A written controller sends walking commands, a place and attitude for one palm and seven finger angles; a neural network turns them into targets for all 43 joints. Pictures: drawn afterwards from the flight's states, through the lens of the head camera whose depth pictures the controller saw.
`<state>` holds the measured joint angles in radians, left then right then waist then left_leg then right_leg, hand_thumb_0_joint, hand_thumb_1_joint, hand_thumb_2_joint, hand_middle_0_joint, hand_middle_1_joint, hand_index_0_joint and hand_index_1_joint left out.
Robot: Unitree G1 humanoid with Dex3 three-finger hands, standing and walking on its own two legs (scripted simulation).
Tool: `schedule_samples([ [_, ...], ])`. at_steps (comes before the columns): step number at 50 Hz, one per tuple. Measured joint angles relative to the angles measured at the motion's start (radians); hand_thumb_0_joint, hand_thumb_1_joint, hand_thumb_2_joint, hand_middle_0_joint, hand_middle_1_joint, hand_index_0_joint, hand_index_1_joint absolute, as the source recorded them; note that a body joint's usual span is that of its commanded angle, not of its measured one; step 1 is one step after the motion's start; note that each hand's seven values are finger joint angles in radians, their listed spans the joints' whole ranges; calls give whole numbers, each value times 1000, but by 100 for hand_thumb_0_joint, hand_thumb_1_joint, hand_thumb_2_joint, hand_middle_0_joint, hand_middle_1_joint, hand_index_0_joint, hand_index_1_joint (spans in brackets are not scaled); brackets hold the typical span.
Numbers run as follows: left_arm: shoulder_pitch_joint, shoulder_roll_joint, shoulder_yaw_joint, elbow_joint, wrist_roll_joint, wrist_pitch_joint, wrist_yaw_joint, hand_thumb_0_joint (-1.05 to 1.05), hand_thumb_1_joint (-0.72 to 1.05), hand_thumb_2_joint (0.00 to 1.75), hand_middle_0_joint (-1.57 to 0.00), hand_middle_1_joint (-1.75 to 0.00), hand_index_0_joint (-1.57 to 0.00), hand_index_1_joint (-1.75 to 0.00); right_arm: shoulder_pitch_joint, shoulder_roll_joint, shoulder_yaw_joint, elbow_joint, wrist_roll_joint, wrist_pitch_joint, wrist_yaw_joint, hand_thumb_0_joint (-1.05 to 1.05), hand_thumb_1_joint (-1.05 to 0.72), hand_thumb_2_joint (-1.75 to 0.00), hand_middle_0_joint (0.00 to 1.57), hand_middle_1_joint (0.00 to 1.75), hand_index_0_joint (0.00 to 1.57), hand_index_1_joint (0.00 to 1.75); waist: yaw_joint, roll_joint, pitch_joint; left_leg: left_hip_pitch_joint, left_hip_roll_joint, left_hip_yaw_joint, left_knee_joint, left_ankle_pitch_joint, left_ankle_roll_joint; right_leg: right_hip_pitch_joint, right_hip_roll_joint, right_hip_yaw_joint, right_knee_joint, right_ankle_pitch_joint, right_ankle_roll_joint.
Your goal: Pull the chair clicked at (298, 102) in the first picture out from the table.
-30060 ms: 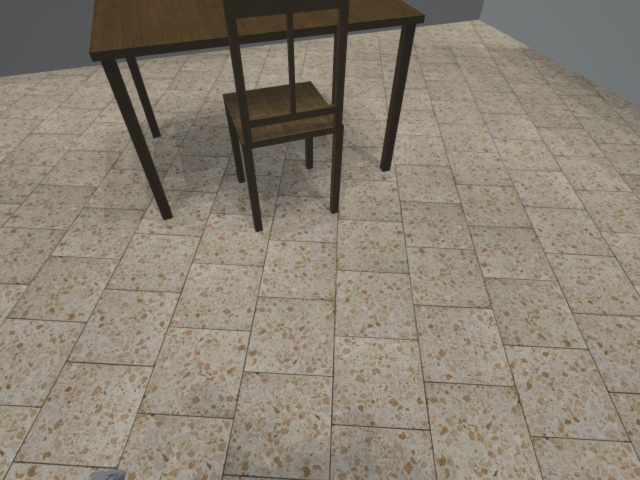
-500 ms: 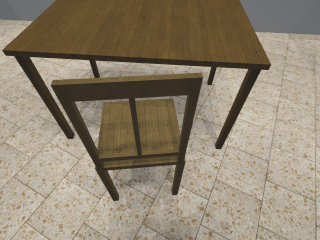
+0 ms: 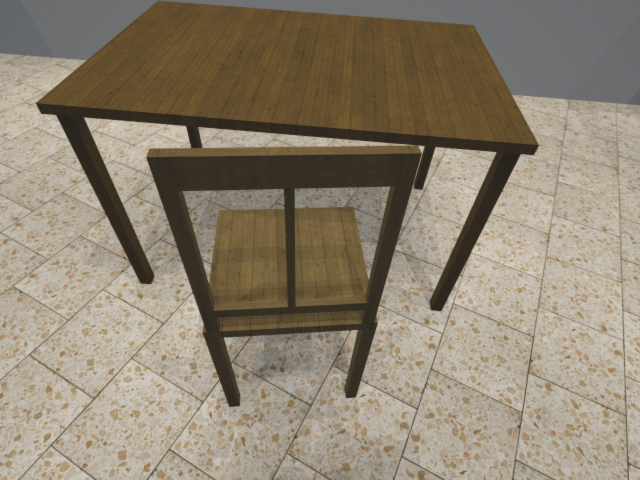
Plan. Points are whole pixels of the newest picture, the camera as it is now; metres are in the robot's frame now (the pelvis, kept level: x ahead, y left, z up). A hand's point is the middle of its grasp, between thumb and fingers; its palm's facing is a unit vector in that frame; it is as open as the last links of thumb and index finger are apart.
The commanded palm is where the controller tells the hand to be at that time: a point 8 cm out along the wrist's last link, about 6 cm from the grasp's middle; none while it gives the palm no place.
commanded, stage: come to a stop and stand still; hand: left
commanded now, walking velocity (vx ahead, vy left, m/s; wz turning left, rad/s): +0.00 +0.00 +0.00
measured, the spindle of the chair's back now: (290, 253) +0.50 +0.08 -0.06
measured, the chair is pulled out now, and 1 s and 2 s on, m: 0.18 0.18 0.18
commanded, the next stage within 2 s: look again from close up in 0.28 s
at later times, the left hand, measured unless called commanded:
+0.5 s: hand out of the picture -0.04 +0.19 -0.17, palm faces +0.01 -0.98 -0.18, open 7.4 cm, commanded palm none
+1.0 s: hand out of the picture -0.02 +0.19 -0.17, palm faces +0.01 -0.99 -0.17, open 7.4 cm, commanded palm none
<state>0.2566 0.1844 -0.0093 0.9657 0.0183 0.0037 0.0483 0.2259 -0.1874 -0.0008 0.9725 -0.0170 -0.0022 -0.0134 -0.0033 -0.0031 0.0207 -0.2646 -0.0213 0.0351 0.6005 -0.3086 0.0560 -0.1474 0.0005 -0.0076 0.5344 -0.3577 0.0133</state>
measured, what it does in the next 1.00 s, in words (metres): stands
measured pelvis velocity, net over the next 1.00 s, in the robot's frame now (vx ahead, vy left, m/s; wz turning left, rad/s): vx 0.00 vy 0.02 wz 0.00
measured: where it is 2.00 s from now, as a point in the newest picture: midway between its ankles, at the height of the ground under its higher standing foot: outside the picture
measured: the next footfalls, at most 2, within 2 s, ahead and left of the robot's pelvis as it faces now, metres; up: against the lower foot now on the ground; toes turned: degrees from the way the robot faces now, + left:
none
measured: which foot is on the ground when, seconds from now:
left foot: down 0.00-1.00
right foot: down 0.00-1.00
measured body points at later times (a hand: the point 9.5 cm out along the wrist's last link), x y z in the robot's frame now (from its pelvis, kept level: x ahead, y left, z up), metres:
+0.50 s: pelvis +0.00 +0.02 +0.01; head +0.01 +0.04 +0.46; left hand -0.04 +0.25 -0.16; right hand +0.01 -0.21 -0.14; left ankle +0.01 +0.08 -0.73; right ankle -0.04 -0.13 -0.73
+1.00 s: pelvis +0.00 +0.02 +0.01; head +0.00 +0.04 +0.46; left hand -0.01 +0.24 -0.16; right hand +0.00 -0.20 -0.14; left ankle +0.01 +0.08 -0.73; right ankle -0.04 -0.13 -0.73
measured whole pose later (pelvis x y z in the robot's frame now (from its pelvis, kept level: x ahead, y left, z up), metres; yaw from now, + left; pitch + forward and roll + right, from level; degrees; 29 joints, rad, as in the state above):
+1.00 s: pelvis +0.00 +0.02 +0.01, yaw +0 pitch -1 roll +0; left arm 0.32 0.16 -0.02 1.10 0.01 -0.01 0.05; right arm 0.27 -0.15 0.01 1.14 0.00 -0.03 -0.02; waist 0.01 -0.03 0.02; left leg -0.19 -0.08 0.06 0.42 -0.21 0.09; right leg -0.11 -0.06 0.01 0.42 -0.29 0.05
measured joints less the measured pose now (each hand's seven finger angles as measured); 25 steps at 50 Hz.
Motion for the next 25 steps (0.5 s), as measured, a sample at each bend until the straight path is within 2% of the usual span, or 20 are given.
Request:
schedule_samples([
  [11, 63, 9, -9, 38, 2, 1, -15, 1, 90, 90, -20, -30, -20, -30, 22, 8, 13, 33, 3, -4, 9, 0, -92, -89, 20, 29, 21, 30, 11, -15, 0, 6, -37, 15, -116, 83, 24, -19, -37, 12, -64, 56, 21],
  [25, 99, -5, -17, 134, -5, -6, -7, 1, 90, 90, -19, -30, -20, -30, 37, 17, 19, 138, 16, -19, -2, 1, -91, -89, 20, 29, 20, 30, 16, -25, 19, 44, -49, 18, -150, 90, 33, 19, -49, 16, -99, 65, 36],
])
